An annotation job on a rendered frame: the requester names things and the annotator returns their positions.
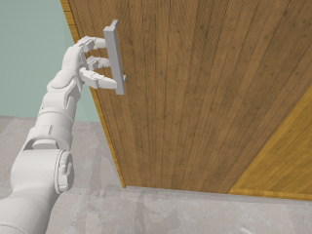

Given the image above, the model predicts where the wardrobe door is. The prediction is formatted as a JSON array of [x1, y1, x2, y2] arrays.
[[69, 0, 312, 194], [232, 85, 312, 195]]

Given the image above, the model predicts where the left robot forearm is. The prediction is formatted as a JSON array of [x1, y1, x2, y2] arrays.
[[10, 69, 83, 190]]

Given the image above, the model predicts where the robot left upper arm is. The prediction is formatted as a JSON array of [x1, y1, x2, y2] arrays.
[[0, 149, 75, 234]]

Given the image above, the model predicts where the handle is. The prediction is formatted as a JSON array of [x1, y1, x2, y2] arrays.
[[103, 19, 127, 95]]

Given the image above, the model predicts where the robot left hand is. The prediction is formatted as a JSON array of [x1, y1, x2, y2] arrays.
[[61, 35, 118, 89]]

